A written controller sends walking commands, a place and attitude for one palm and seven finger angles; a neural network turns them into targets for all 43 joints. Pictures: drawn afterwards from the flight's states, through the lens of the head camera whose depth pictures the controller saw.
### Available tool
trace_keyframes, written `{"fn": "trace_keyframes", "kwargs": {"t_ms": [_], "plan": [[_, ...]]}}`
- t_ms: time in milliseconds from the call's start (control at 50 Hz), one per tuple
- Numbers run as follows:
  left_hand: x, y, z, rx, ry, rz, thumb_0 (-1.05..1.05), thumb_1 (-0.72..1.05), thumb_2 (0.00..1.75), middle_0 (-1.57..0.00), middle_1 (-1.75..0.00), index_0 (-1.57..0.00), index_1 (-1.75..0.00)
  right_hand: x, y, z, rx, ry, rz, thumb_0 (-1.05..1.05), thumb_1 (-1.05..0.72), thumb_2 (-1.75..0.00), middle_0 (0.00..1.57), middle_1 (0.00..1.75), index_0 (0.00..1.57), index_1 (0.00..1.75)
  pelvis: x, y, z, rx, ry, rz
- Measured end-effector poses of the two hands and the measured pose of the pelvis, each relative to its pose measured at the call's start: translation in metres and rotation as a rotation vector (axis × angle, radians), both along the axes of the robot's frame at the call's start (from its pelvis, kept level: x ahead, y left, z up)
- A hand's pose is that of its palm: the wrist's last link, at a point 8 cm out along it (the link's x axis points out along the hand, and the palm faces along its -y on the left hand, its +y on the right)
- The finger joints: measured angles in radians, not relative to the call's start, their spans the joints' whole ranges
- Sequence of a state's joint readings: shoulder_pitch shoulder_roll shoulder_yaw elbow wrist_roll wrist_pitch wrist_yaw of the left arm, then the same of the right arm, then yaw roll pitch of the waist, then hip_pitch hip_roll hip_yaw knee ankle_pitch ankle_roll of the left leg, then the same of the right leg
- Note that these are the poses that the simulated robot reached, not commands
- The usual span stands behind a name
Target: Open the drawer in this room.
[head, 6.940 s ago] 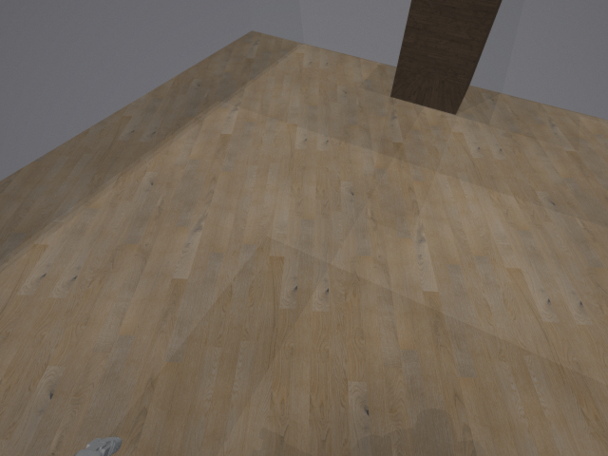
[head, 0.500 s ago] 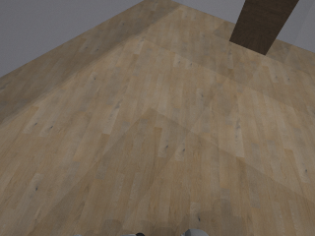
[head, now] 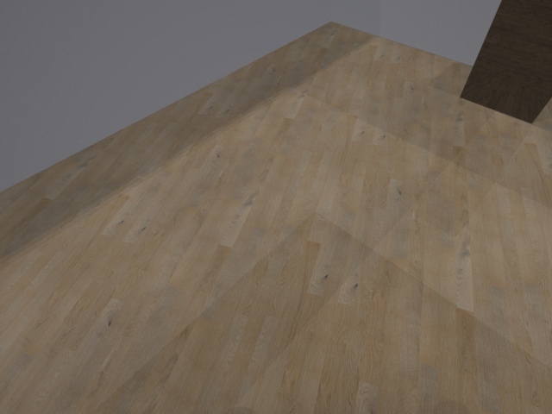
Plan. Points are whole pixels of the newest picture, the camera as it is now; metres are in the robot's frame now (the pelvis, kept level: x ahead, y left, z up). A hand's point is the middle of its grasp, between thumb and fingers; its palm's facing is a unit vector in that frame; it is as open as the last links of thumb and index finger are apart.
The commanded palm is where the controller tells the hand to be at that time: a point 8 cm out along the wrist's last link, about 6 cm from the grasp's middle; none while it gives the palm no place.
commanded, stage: stand and wait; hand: left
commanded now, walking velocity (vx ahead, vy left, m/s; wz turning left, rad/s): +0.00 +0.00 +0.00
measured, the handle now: out of the picture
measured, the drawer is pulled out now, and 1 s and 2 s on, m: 0.00 0.00 0.00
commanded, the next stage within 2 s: turn or walk to find it in 0.48 s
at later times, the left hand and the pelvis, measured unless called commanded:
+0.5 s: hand out of the picture -0.01 +0.22 -0.18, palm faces +0.03 -0.99 -0.17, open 7.4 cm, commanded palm none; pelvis -0.02 +0.05 +0.00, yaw +0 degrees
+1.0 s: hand out of the picture -0.07 +0.21 -0.18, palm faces +0.02 -0.99 -0.15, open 7.4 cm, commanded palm none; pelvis -0.05 +0.06 +0.00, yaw -1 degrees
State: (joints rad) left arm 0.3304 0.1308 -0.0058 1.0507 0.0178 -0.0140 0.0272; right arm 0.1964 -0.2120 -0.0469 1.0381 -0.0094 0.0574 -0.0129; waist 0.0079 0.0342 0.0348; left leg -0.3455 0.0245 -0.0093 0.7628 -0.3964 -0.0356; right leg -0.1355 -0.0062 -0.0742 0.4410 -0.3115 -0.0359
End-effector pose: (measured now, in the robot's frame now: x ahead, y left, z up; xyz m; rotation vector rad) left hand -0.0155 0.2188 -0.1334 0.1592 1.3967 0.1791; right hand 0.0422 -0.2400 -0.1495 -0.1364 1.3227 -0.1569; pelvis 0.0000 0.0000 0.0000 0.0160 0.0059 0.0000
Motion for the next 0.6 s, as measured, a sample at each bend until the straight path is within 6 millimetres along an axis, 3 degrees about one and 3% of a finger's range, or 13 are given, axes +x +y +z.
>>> {"fn": "trace_keyframes", "kwargs": {"t_ms": [160, 300, 460, 600], "plan": [[-0.027, -0.004, -0.022, -0.083, 0.078, 0.063, 0.0, 0.91, 0.9, -0.2, -0.3, -0.2, -0.3, 0.005, 0.025, 0.006, -0.036, 0.019, 0.043, 0.01, -0.91, -0.9, 0.2, 0.3, 0.2, 0.3, 0.0, 0.014, -0.004, -0.018, -0.009, 0.01], [-0.02, 0.014, -0.025, -0.095, 0.057, 0.036, 0.0, 0.91, 0.9, -0.2, -0.3, -0.2, -0.3, 0.0, 0.042, 0.015, -0.055, -0.029, 0.022, 0.0, -0.93, -0.9, 0.2, 0.3, 0.2, 0.3, -0.005, 0.03, 0.0, -0.025, -0.028, -0.002], [-0.004, 0.044, -0.019, -0.058, -0.01, 0.003, 0.0, 0.91, 0.9, -0.2, -0.3, -0.2, -0.3, -0.035, 0.056, 0.015, -0.05, 0.002, 0.004, 0.0, -0.93, -0.9, 0.2, 0.3, 0.2, 0.3, -0.016, 0.046, 0.002, -0.023, -0.038, -0.007], [-0.006, 0.064, -0.016, -0.028, -0.025, -0.001, 0.0, 0.91, 0.9, -0.2, -0.3, -0.2, -0.3, -0.075, 0.071, 0.009, -0.019, 0.079, -0.013, 0.0, -0.92, -0.9, 0.2, 0.3, 0.2, 0.3, -0.027, 0.055, 0.001, -0.02, -0.037, 0.006]]}}
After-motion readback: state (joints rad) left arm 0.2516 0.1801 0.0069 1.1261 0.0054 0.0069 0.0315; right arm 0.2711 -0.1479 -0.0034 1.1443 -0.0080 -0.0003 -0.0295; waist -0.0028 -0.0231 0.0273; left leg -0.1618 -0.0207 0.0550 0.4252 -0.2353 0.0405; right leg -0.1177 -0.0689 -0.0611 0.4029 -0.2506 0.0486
